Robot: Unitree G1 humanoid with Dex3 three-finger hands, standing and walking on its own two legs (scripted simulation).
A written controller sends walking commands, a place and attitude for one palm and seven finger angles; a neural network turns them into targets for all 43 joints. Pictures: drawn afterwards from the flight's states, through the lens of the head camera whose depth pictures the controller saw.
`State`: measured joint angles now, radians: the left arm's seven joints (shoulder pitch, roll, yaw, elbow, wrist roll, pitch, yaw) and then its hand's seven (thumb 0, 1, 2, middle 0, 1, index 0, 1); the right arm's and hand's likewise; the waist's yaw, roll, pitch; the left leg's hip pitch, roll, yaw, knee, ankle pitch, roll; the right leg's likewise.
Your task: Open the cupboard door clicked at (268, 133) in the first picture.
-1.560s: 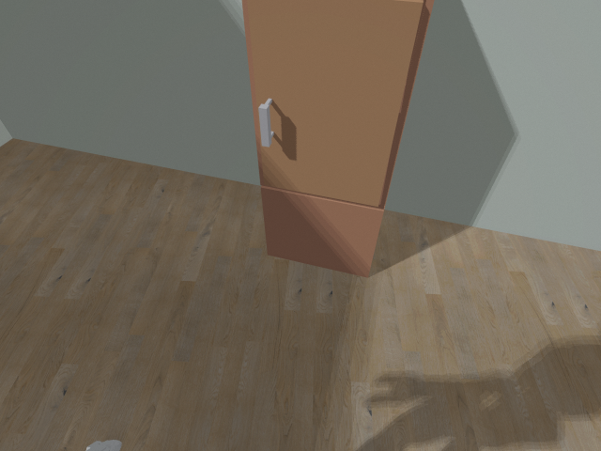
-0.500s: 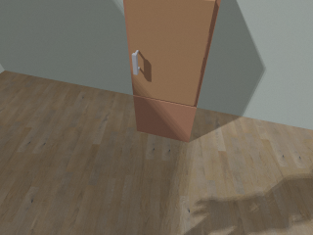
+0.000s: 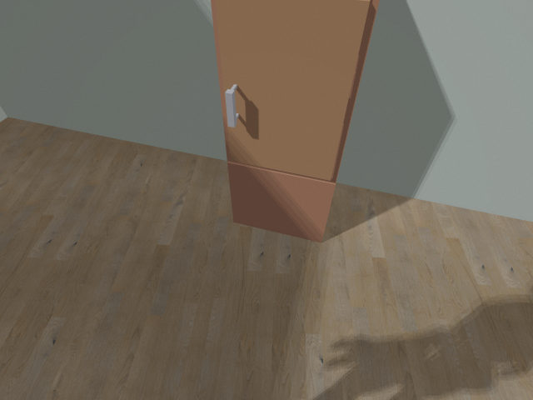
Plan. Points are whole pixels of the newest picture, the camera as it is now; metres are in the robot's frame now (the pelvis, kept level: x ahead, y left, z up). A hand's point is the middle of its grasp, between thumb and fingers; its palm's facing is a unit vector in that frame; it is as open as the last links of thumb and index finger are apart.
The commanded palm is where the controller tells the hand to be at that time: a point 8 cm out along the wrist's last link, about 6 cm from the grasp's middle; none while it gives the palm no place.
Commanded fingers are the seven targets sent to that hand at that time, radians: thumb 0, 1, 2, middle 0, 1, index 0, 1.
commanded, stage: turn to face it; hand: left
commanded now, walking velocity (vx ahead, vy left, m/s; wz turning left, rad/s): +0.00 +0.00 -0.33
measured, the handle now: (233, 105) +0.97 +0.17 -0.09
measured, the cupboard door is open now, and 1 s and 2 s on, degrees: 0 0 0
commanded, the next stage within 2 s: take the last steps up to it in 0.44 s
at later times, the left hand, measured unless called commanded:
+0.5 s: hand out of the picture +0.06 +0.19 -0.18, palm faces -0.14 -0.97 -0.22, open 7.4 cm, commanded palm none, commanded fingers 0.00 0.90 0.90 -0.20 -0.30 -0.20 -0.30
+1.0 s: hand out of the picture +0.05 +0.26 -0.19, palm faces -0.11 -0.98 -0.18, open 7.4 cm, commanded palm none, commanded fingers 0.00 0.90 0.90 -0.20 -0.30 -0.20 -0.30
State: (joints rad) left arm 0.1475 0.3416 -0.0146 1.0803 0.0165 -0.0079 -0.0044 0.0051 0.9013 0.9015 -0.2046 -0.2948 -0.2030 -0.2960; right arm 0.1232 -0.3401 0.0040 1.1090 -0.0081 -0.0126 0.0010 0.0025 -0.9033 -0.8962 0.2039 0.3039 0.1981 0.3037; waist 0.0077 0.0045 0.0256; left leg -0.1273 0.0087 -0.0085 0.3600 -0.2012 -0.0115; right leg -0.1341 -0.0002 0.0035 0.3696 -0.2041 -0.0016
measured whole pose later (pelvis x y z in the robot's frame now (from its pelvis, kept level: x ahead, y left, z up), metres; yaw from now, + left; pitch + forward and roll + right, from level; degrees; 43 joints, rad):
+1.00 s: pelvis +0.06 +0.07 -0.01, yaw -10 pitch +0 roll -1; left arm 0.40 0.20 0.06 1.07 0.04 0.03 0.00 0.01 0.90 0.90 -0.20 -0.29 -0.20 -0.30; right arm 0.35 -0.19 -0.04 1.01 -0.02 -0.05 -0.01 0.00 -0.91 -0.90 0.20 0.30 0.19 0.30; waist 0.00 -0.03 -0.03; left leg -0.22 0.01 0.13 0.56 -0.34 0.06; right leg -0.40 -0.03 0.04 0.96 -0.43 -0.03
